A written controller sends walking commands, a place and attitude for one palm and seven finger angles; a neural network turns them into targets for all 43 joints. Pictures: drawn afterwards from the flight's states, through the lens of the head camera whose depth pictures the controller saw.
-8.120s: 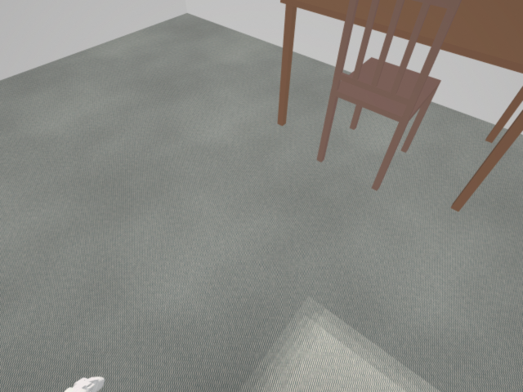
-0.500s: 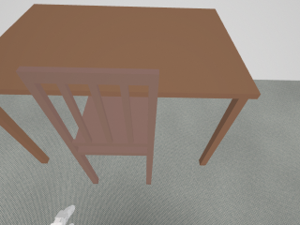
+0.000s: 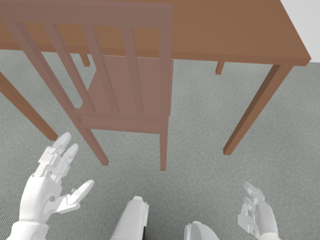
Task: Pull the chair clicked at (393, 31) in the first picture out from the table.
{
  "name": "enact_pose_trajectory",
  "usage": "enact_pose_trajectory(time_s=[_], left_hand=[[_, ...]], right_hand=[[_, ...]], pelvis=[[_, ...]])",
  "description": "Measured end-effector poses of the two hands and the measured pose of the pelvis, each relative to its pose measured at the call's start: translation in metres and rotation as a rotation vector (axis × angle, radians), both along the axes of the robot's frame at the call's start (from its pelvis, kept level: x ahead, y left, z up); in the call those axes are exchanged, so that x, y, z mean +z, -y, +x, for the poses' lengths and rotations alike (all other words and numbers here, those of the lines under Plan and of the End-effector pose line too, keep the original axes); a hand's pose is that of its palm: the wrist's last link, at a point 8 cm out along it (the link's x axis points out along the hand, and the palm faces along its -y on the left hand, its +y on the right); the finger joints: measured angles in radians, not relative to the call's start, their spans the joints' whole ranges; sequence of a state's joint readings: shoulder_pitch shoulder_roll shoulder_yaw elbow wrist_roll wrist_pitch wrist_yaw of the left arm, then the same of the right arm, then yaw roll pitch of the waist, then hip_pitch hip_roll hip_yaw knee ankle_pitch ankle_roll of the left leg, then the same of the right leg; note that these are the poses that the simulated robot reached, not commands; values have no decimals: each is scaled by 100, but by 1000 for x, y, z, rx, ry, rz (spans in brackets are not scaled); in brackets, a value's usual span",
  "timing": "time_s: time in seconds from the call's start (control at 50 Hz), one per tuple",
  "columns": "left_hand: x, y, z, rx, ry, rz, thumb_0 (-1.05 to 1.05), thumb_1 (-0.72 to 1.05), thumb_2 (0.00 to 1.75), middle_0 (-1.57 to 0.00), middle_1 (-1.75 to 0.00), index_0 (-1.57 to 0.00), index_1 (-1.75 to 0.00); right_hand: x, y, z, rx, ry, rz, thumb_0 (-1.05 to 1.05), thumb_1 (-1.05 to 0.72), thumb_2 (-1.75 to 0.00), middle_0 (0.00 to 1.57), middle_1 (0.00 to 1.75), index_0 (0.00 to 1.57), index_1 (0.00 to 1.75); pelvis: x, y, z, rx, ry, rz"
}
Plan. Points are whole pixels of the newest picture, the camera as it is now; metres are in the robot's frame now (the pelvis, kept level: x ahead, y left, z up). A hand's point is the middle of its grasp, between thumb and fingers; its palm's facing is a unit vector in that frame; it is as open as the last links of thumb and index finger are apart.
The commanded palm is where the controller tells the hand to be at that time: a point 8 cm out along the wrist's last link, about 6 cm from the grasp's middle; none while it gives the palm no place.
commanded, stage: raise the hand toward the chair's back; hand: left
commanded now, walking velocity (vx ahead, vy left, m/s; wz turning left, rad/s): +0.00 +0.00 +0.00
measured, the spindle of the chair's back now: (105, 78) +0.52 +0.23 +0.06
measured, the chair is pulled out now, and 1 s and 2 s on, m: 0.00 0.00 0.00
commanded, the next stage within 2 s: aim the fingers beside a spindle in 1.48 s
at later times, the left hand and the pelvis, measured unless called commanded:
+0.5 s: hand (68, 170) +0.24 +0.23 +0.07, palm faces +0.05 -1.00 -0.05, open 15.2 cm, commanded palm +0.21 +0.28 +0.08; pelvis +0.01 +0.04 +0.02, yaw -2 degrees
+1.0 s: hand (61, 158) +0.26 +0.24 +0.09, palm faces +0.04 -1.00 -0.06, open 16.9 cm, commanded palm +0.23 +0.30 +0.09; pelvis +0.01 +0.04 +0.03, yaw -1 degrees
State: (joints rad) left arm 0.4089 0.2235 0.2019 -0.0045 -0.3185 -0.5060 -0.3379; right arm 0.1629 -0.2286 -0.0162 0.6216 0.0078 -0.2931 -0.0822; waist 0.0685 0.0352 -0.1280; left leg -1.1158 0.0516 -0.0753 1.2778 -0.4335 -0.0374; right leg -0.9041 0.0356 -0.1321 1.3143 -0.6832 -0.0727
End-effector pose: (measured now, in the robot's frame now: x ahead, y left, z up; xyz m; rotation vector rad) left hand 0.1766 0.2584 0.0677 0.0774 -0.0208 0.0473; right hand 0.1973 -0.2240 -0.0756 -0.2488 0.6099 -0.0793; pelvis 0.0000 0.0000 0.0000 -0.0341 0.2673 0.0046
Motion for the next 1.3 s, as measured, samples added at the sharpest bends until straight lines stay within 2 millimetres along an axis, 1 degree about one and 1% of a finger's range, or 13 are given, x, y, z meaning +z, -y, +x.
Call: enact_pose_trajectory(time_s=[0.06, 0.12, 0.18, 0.24, 0.32, 0.42, 0.56, 0.68, 0.76, 0.84, 1.08, 1.18, 1.3], left_hand=[[-4, 3, 20, -57, -63, -21, 1, 30, 64, -14, -20, -14, -20], [-5, 1, 33, -50, -128, -32, 1, 23, 61, -13, -19, -14, -19], [2, -5, 38, -12, -131, -30, 1, 16, 58, -13, -18, -13, -18], [8, -11, 39, 10, -105, -21, 0, 10, 55, -12, -17, -12, -17], [6, -14, 39, 0, -86, -25, 0, 0, 51, -11, -16, -11, -16], [2, -17, 39, -12, -79, -34, 0, -11, 46, -10, -14, -10, -14], [10, -27, 38, 9, -48, -31, -1, -28, 39, -8, -11, -8, -11], [14, -33, 40, 6, -60, -29, -1, -41, 34, -7, -9, -7, -9], [18, -37, 42, 7, -57, -25, -1, -46, 32, -7, -8, -7, -8], [20, -39, 46, 5, -55, -19, -1, -48, 31, -6, -8, -6, -8], [25, -36, 59, -5, -43, -21, -1, -50, 30, -6, -8, -6, -8], [23, -29, 59, -10, -54, -21, -1, -50, 30, -6, -8, -6, -8], [23, -24, 58, 0, -43, -18, -1, -50, 30, -6, -8, -6, -8]], right_hand=[[-11, -5, -22, -53, -65, 29, 2, -90, -90, 21, 30, 20, 30], [-13, -6, -43, -115, -112, 46, 2, -90, -90, 21, 30, 20, 30], [-9, -4, -57, -155, -137, 44, 2, -90, -90, 21, 30, 20, 30], [-3, 0, -64, -168, -147, 24, 2, -90, -90, 21, 30, 20, 30], [4, 3, -60, -158, -135, -17, 2, -90, -90, 21, 30, 20, 30], [16, 0, -41, -126, -88, -55, 2, -90, -90, 21, 30, 20, 30], [31, -25, -9, -57, -14, -43, 2, -90, -90, 21, 30, 20, 30], [38, -47, 3, -4, 12, -12, 2, -90, -90, 21, 30, 20, 30], [38, -54, 1, 14, 4, -1, 1, -90, -90, 21, 30, 20, 30], [35, -52, -6, 12, -21, -2, 1, -90, -90, 21, 30, 20, 30], [33, -21, -35, -53, -82, -40, 2, -90, -90, 21, 30, 20, 30], [34, -11, -38, -73, -77, -45, 2, -90, -90, 21, 30, 20, 30], [33, -8, -36, -70, -64, -38, 2, -90, -90, 21, 30, 20, 30]], pelvis=[[2, -2, -2, -5, -2, 2], [8, -5, 1, -17, -2, 9], [15, -11, 4, -28, -2, 12], [19, -17, 7, -34, -6, 11], [20, -25, 8, -36, -14, 3], [19, -34, 8, -31, -18, -11], [22, -41, 7, -18, -9, -29], [26, -44, 7, -9, 1, -38], [28, -45, 7, -6, 6, -41], [29, -44, 8, -6, 9, -40], [32, -37, 9, -14, 15, -31], [32, -34, 8, -18, 17, -25], [31, -30, 7, -21, 16, -19]])
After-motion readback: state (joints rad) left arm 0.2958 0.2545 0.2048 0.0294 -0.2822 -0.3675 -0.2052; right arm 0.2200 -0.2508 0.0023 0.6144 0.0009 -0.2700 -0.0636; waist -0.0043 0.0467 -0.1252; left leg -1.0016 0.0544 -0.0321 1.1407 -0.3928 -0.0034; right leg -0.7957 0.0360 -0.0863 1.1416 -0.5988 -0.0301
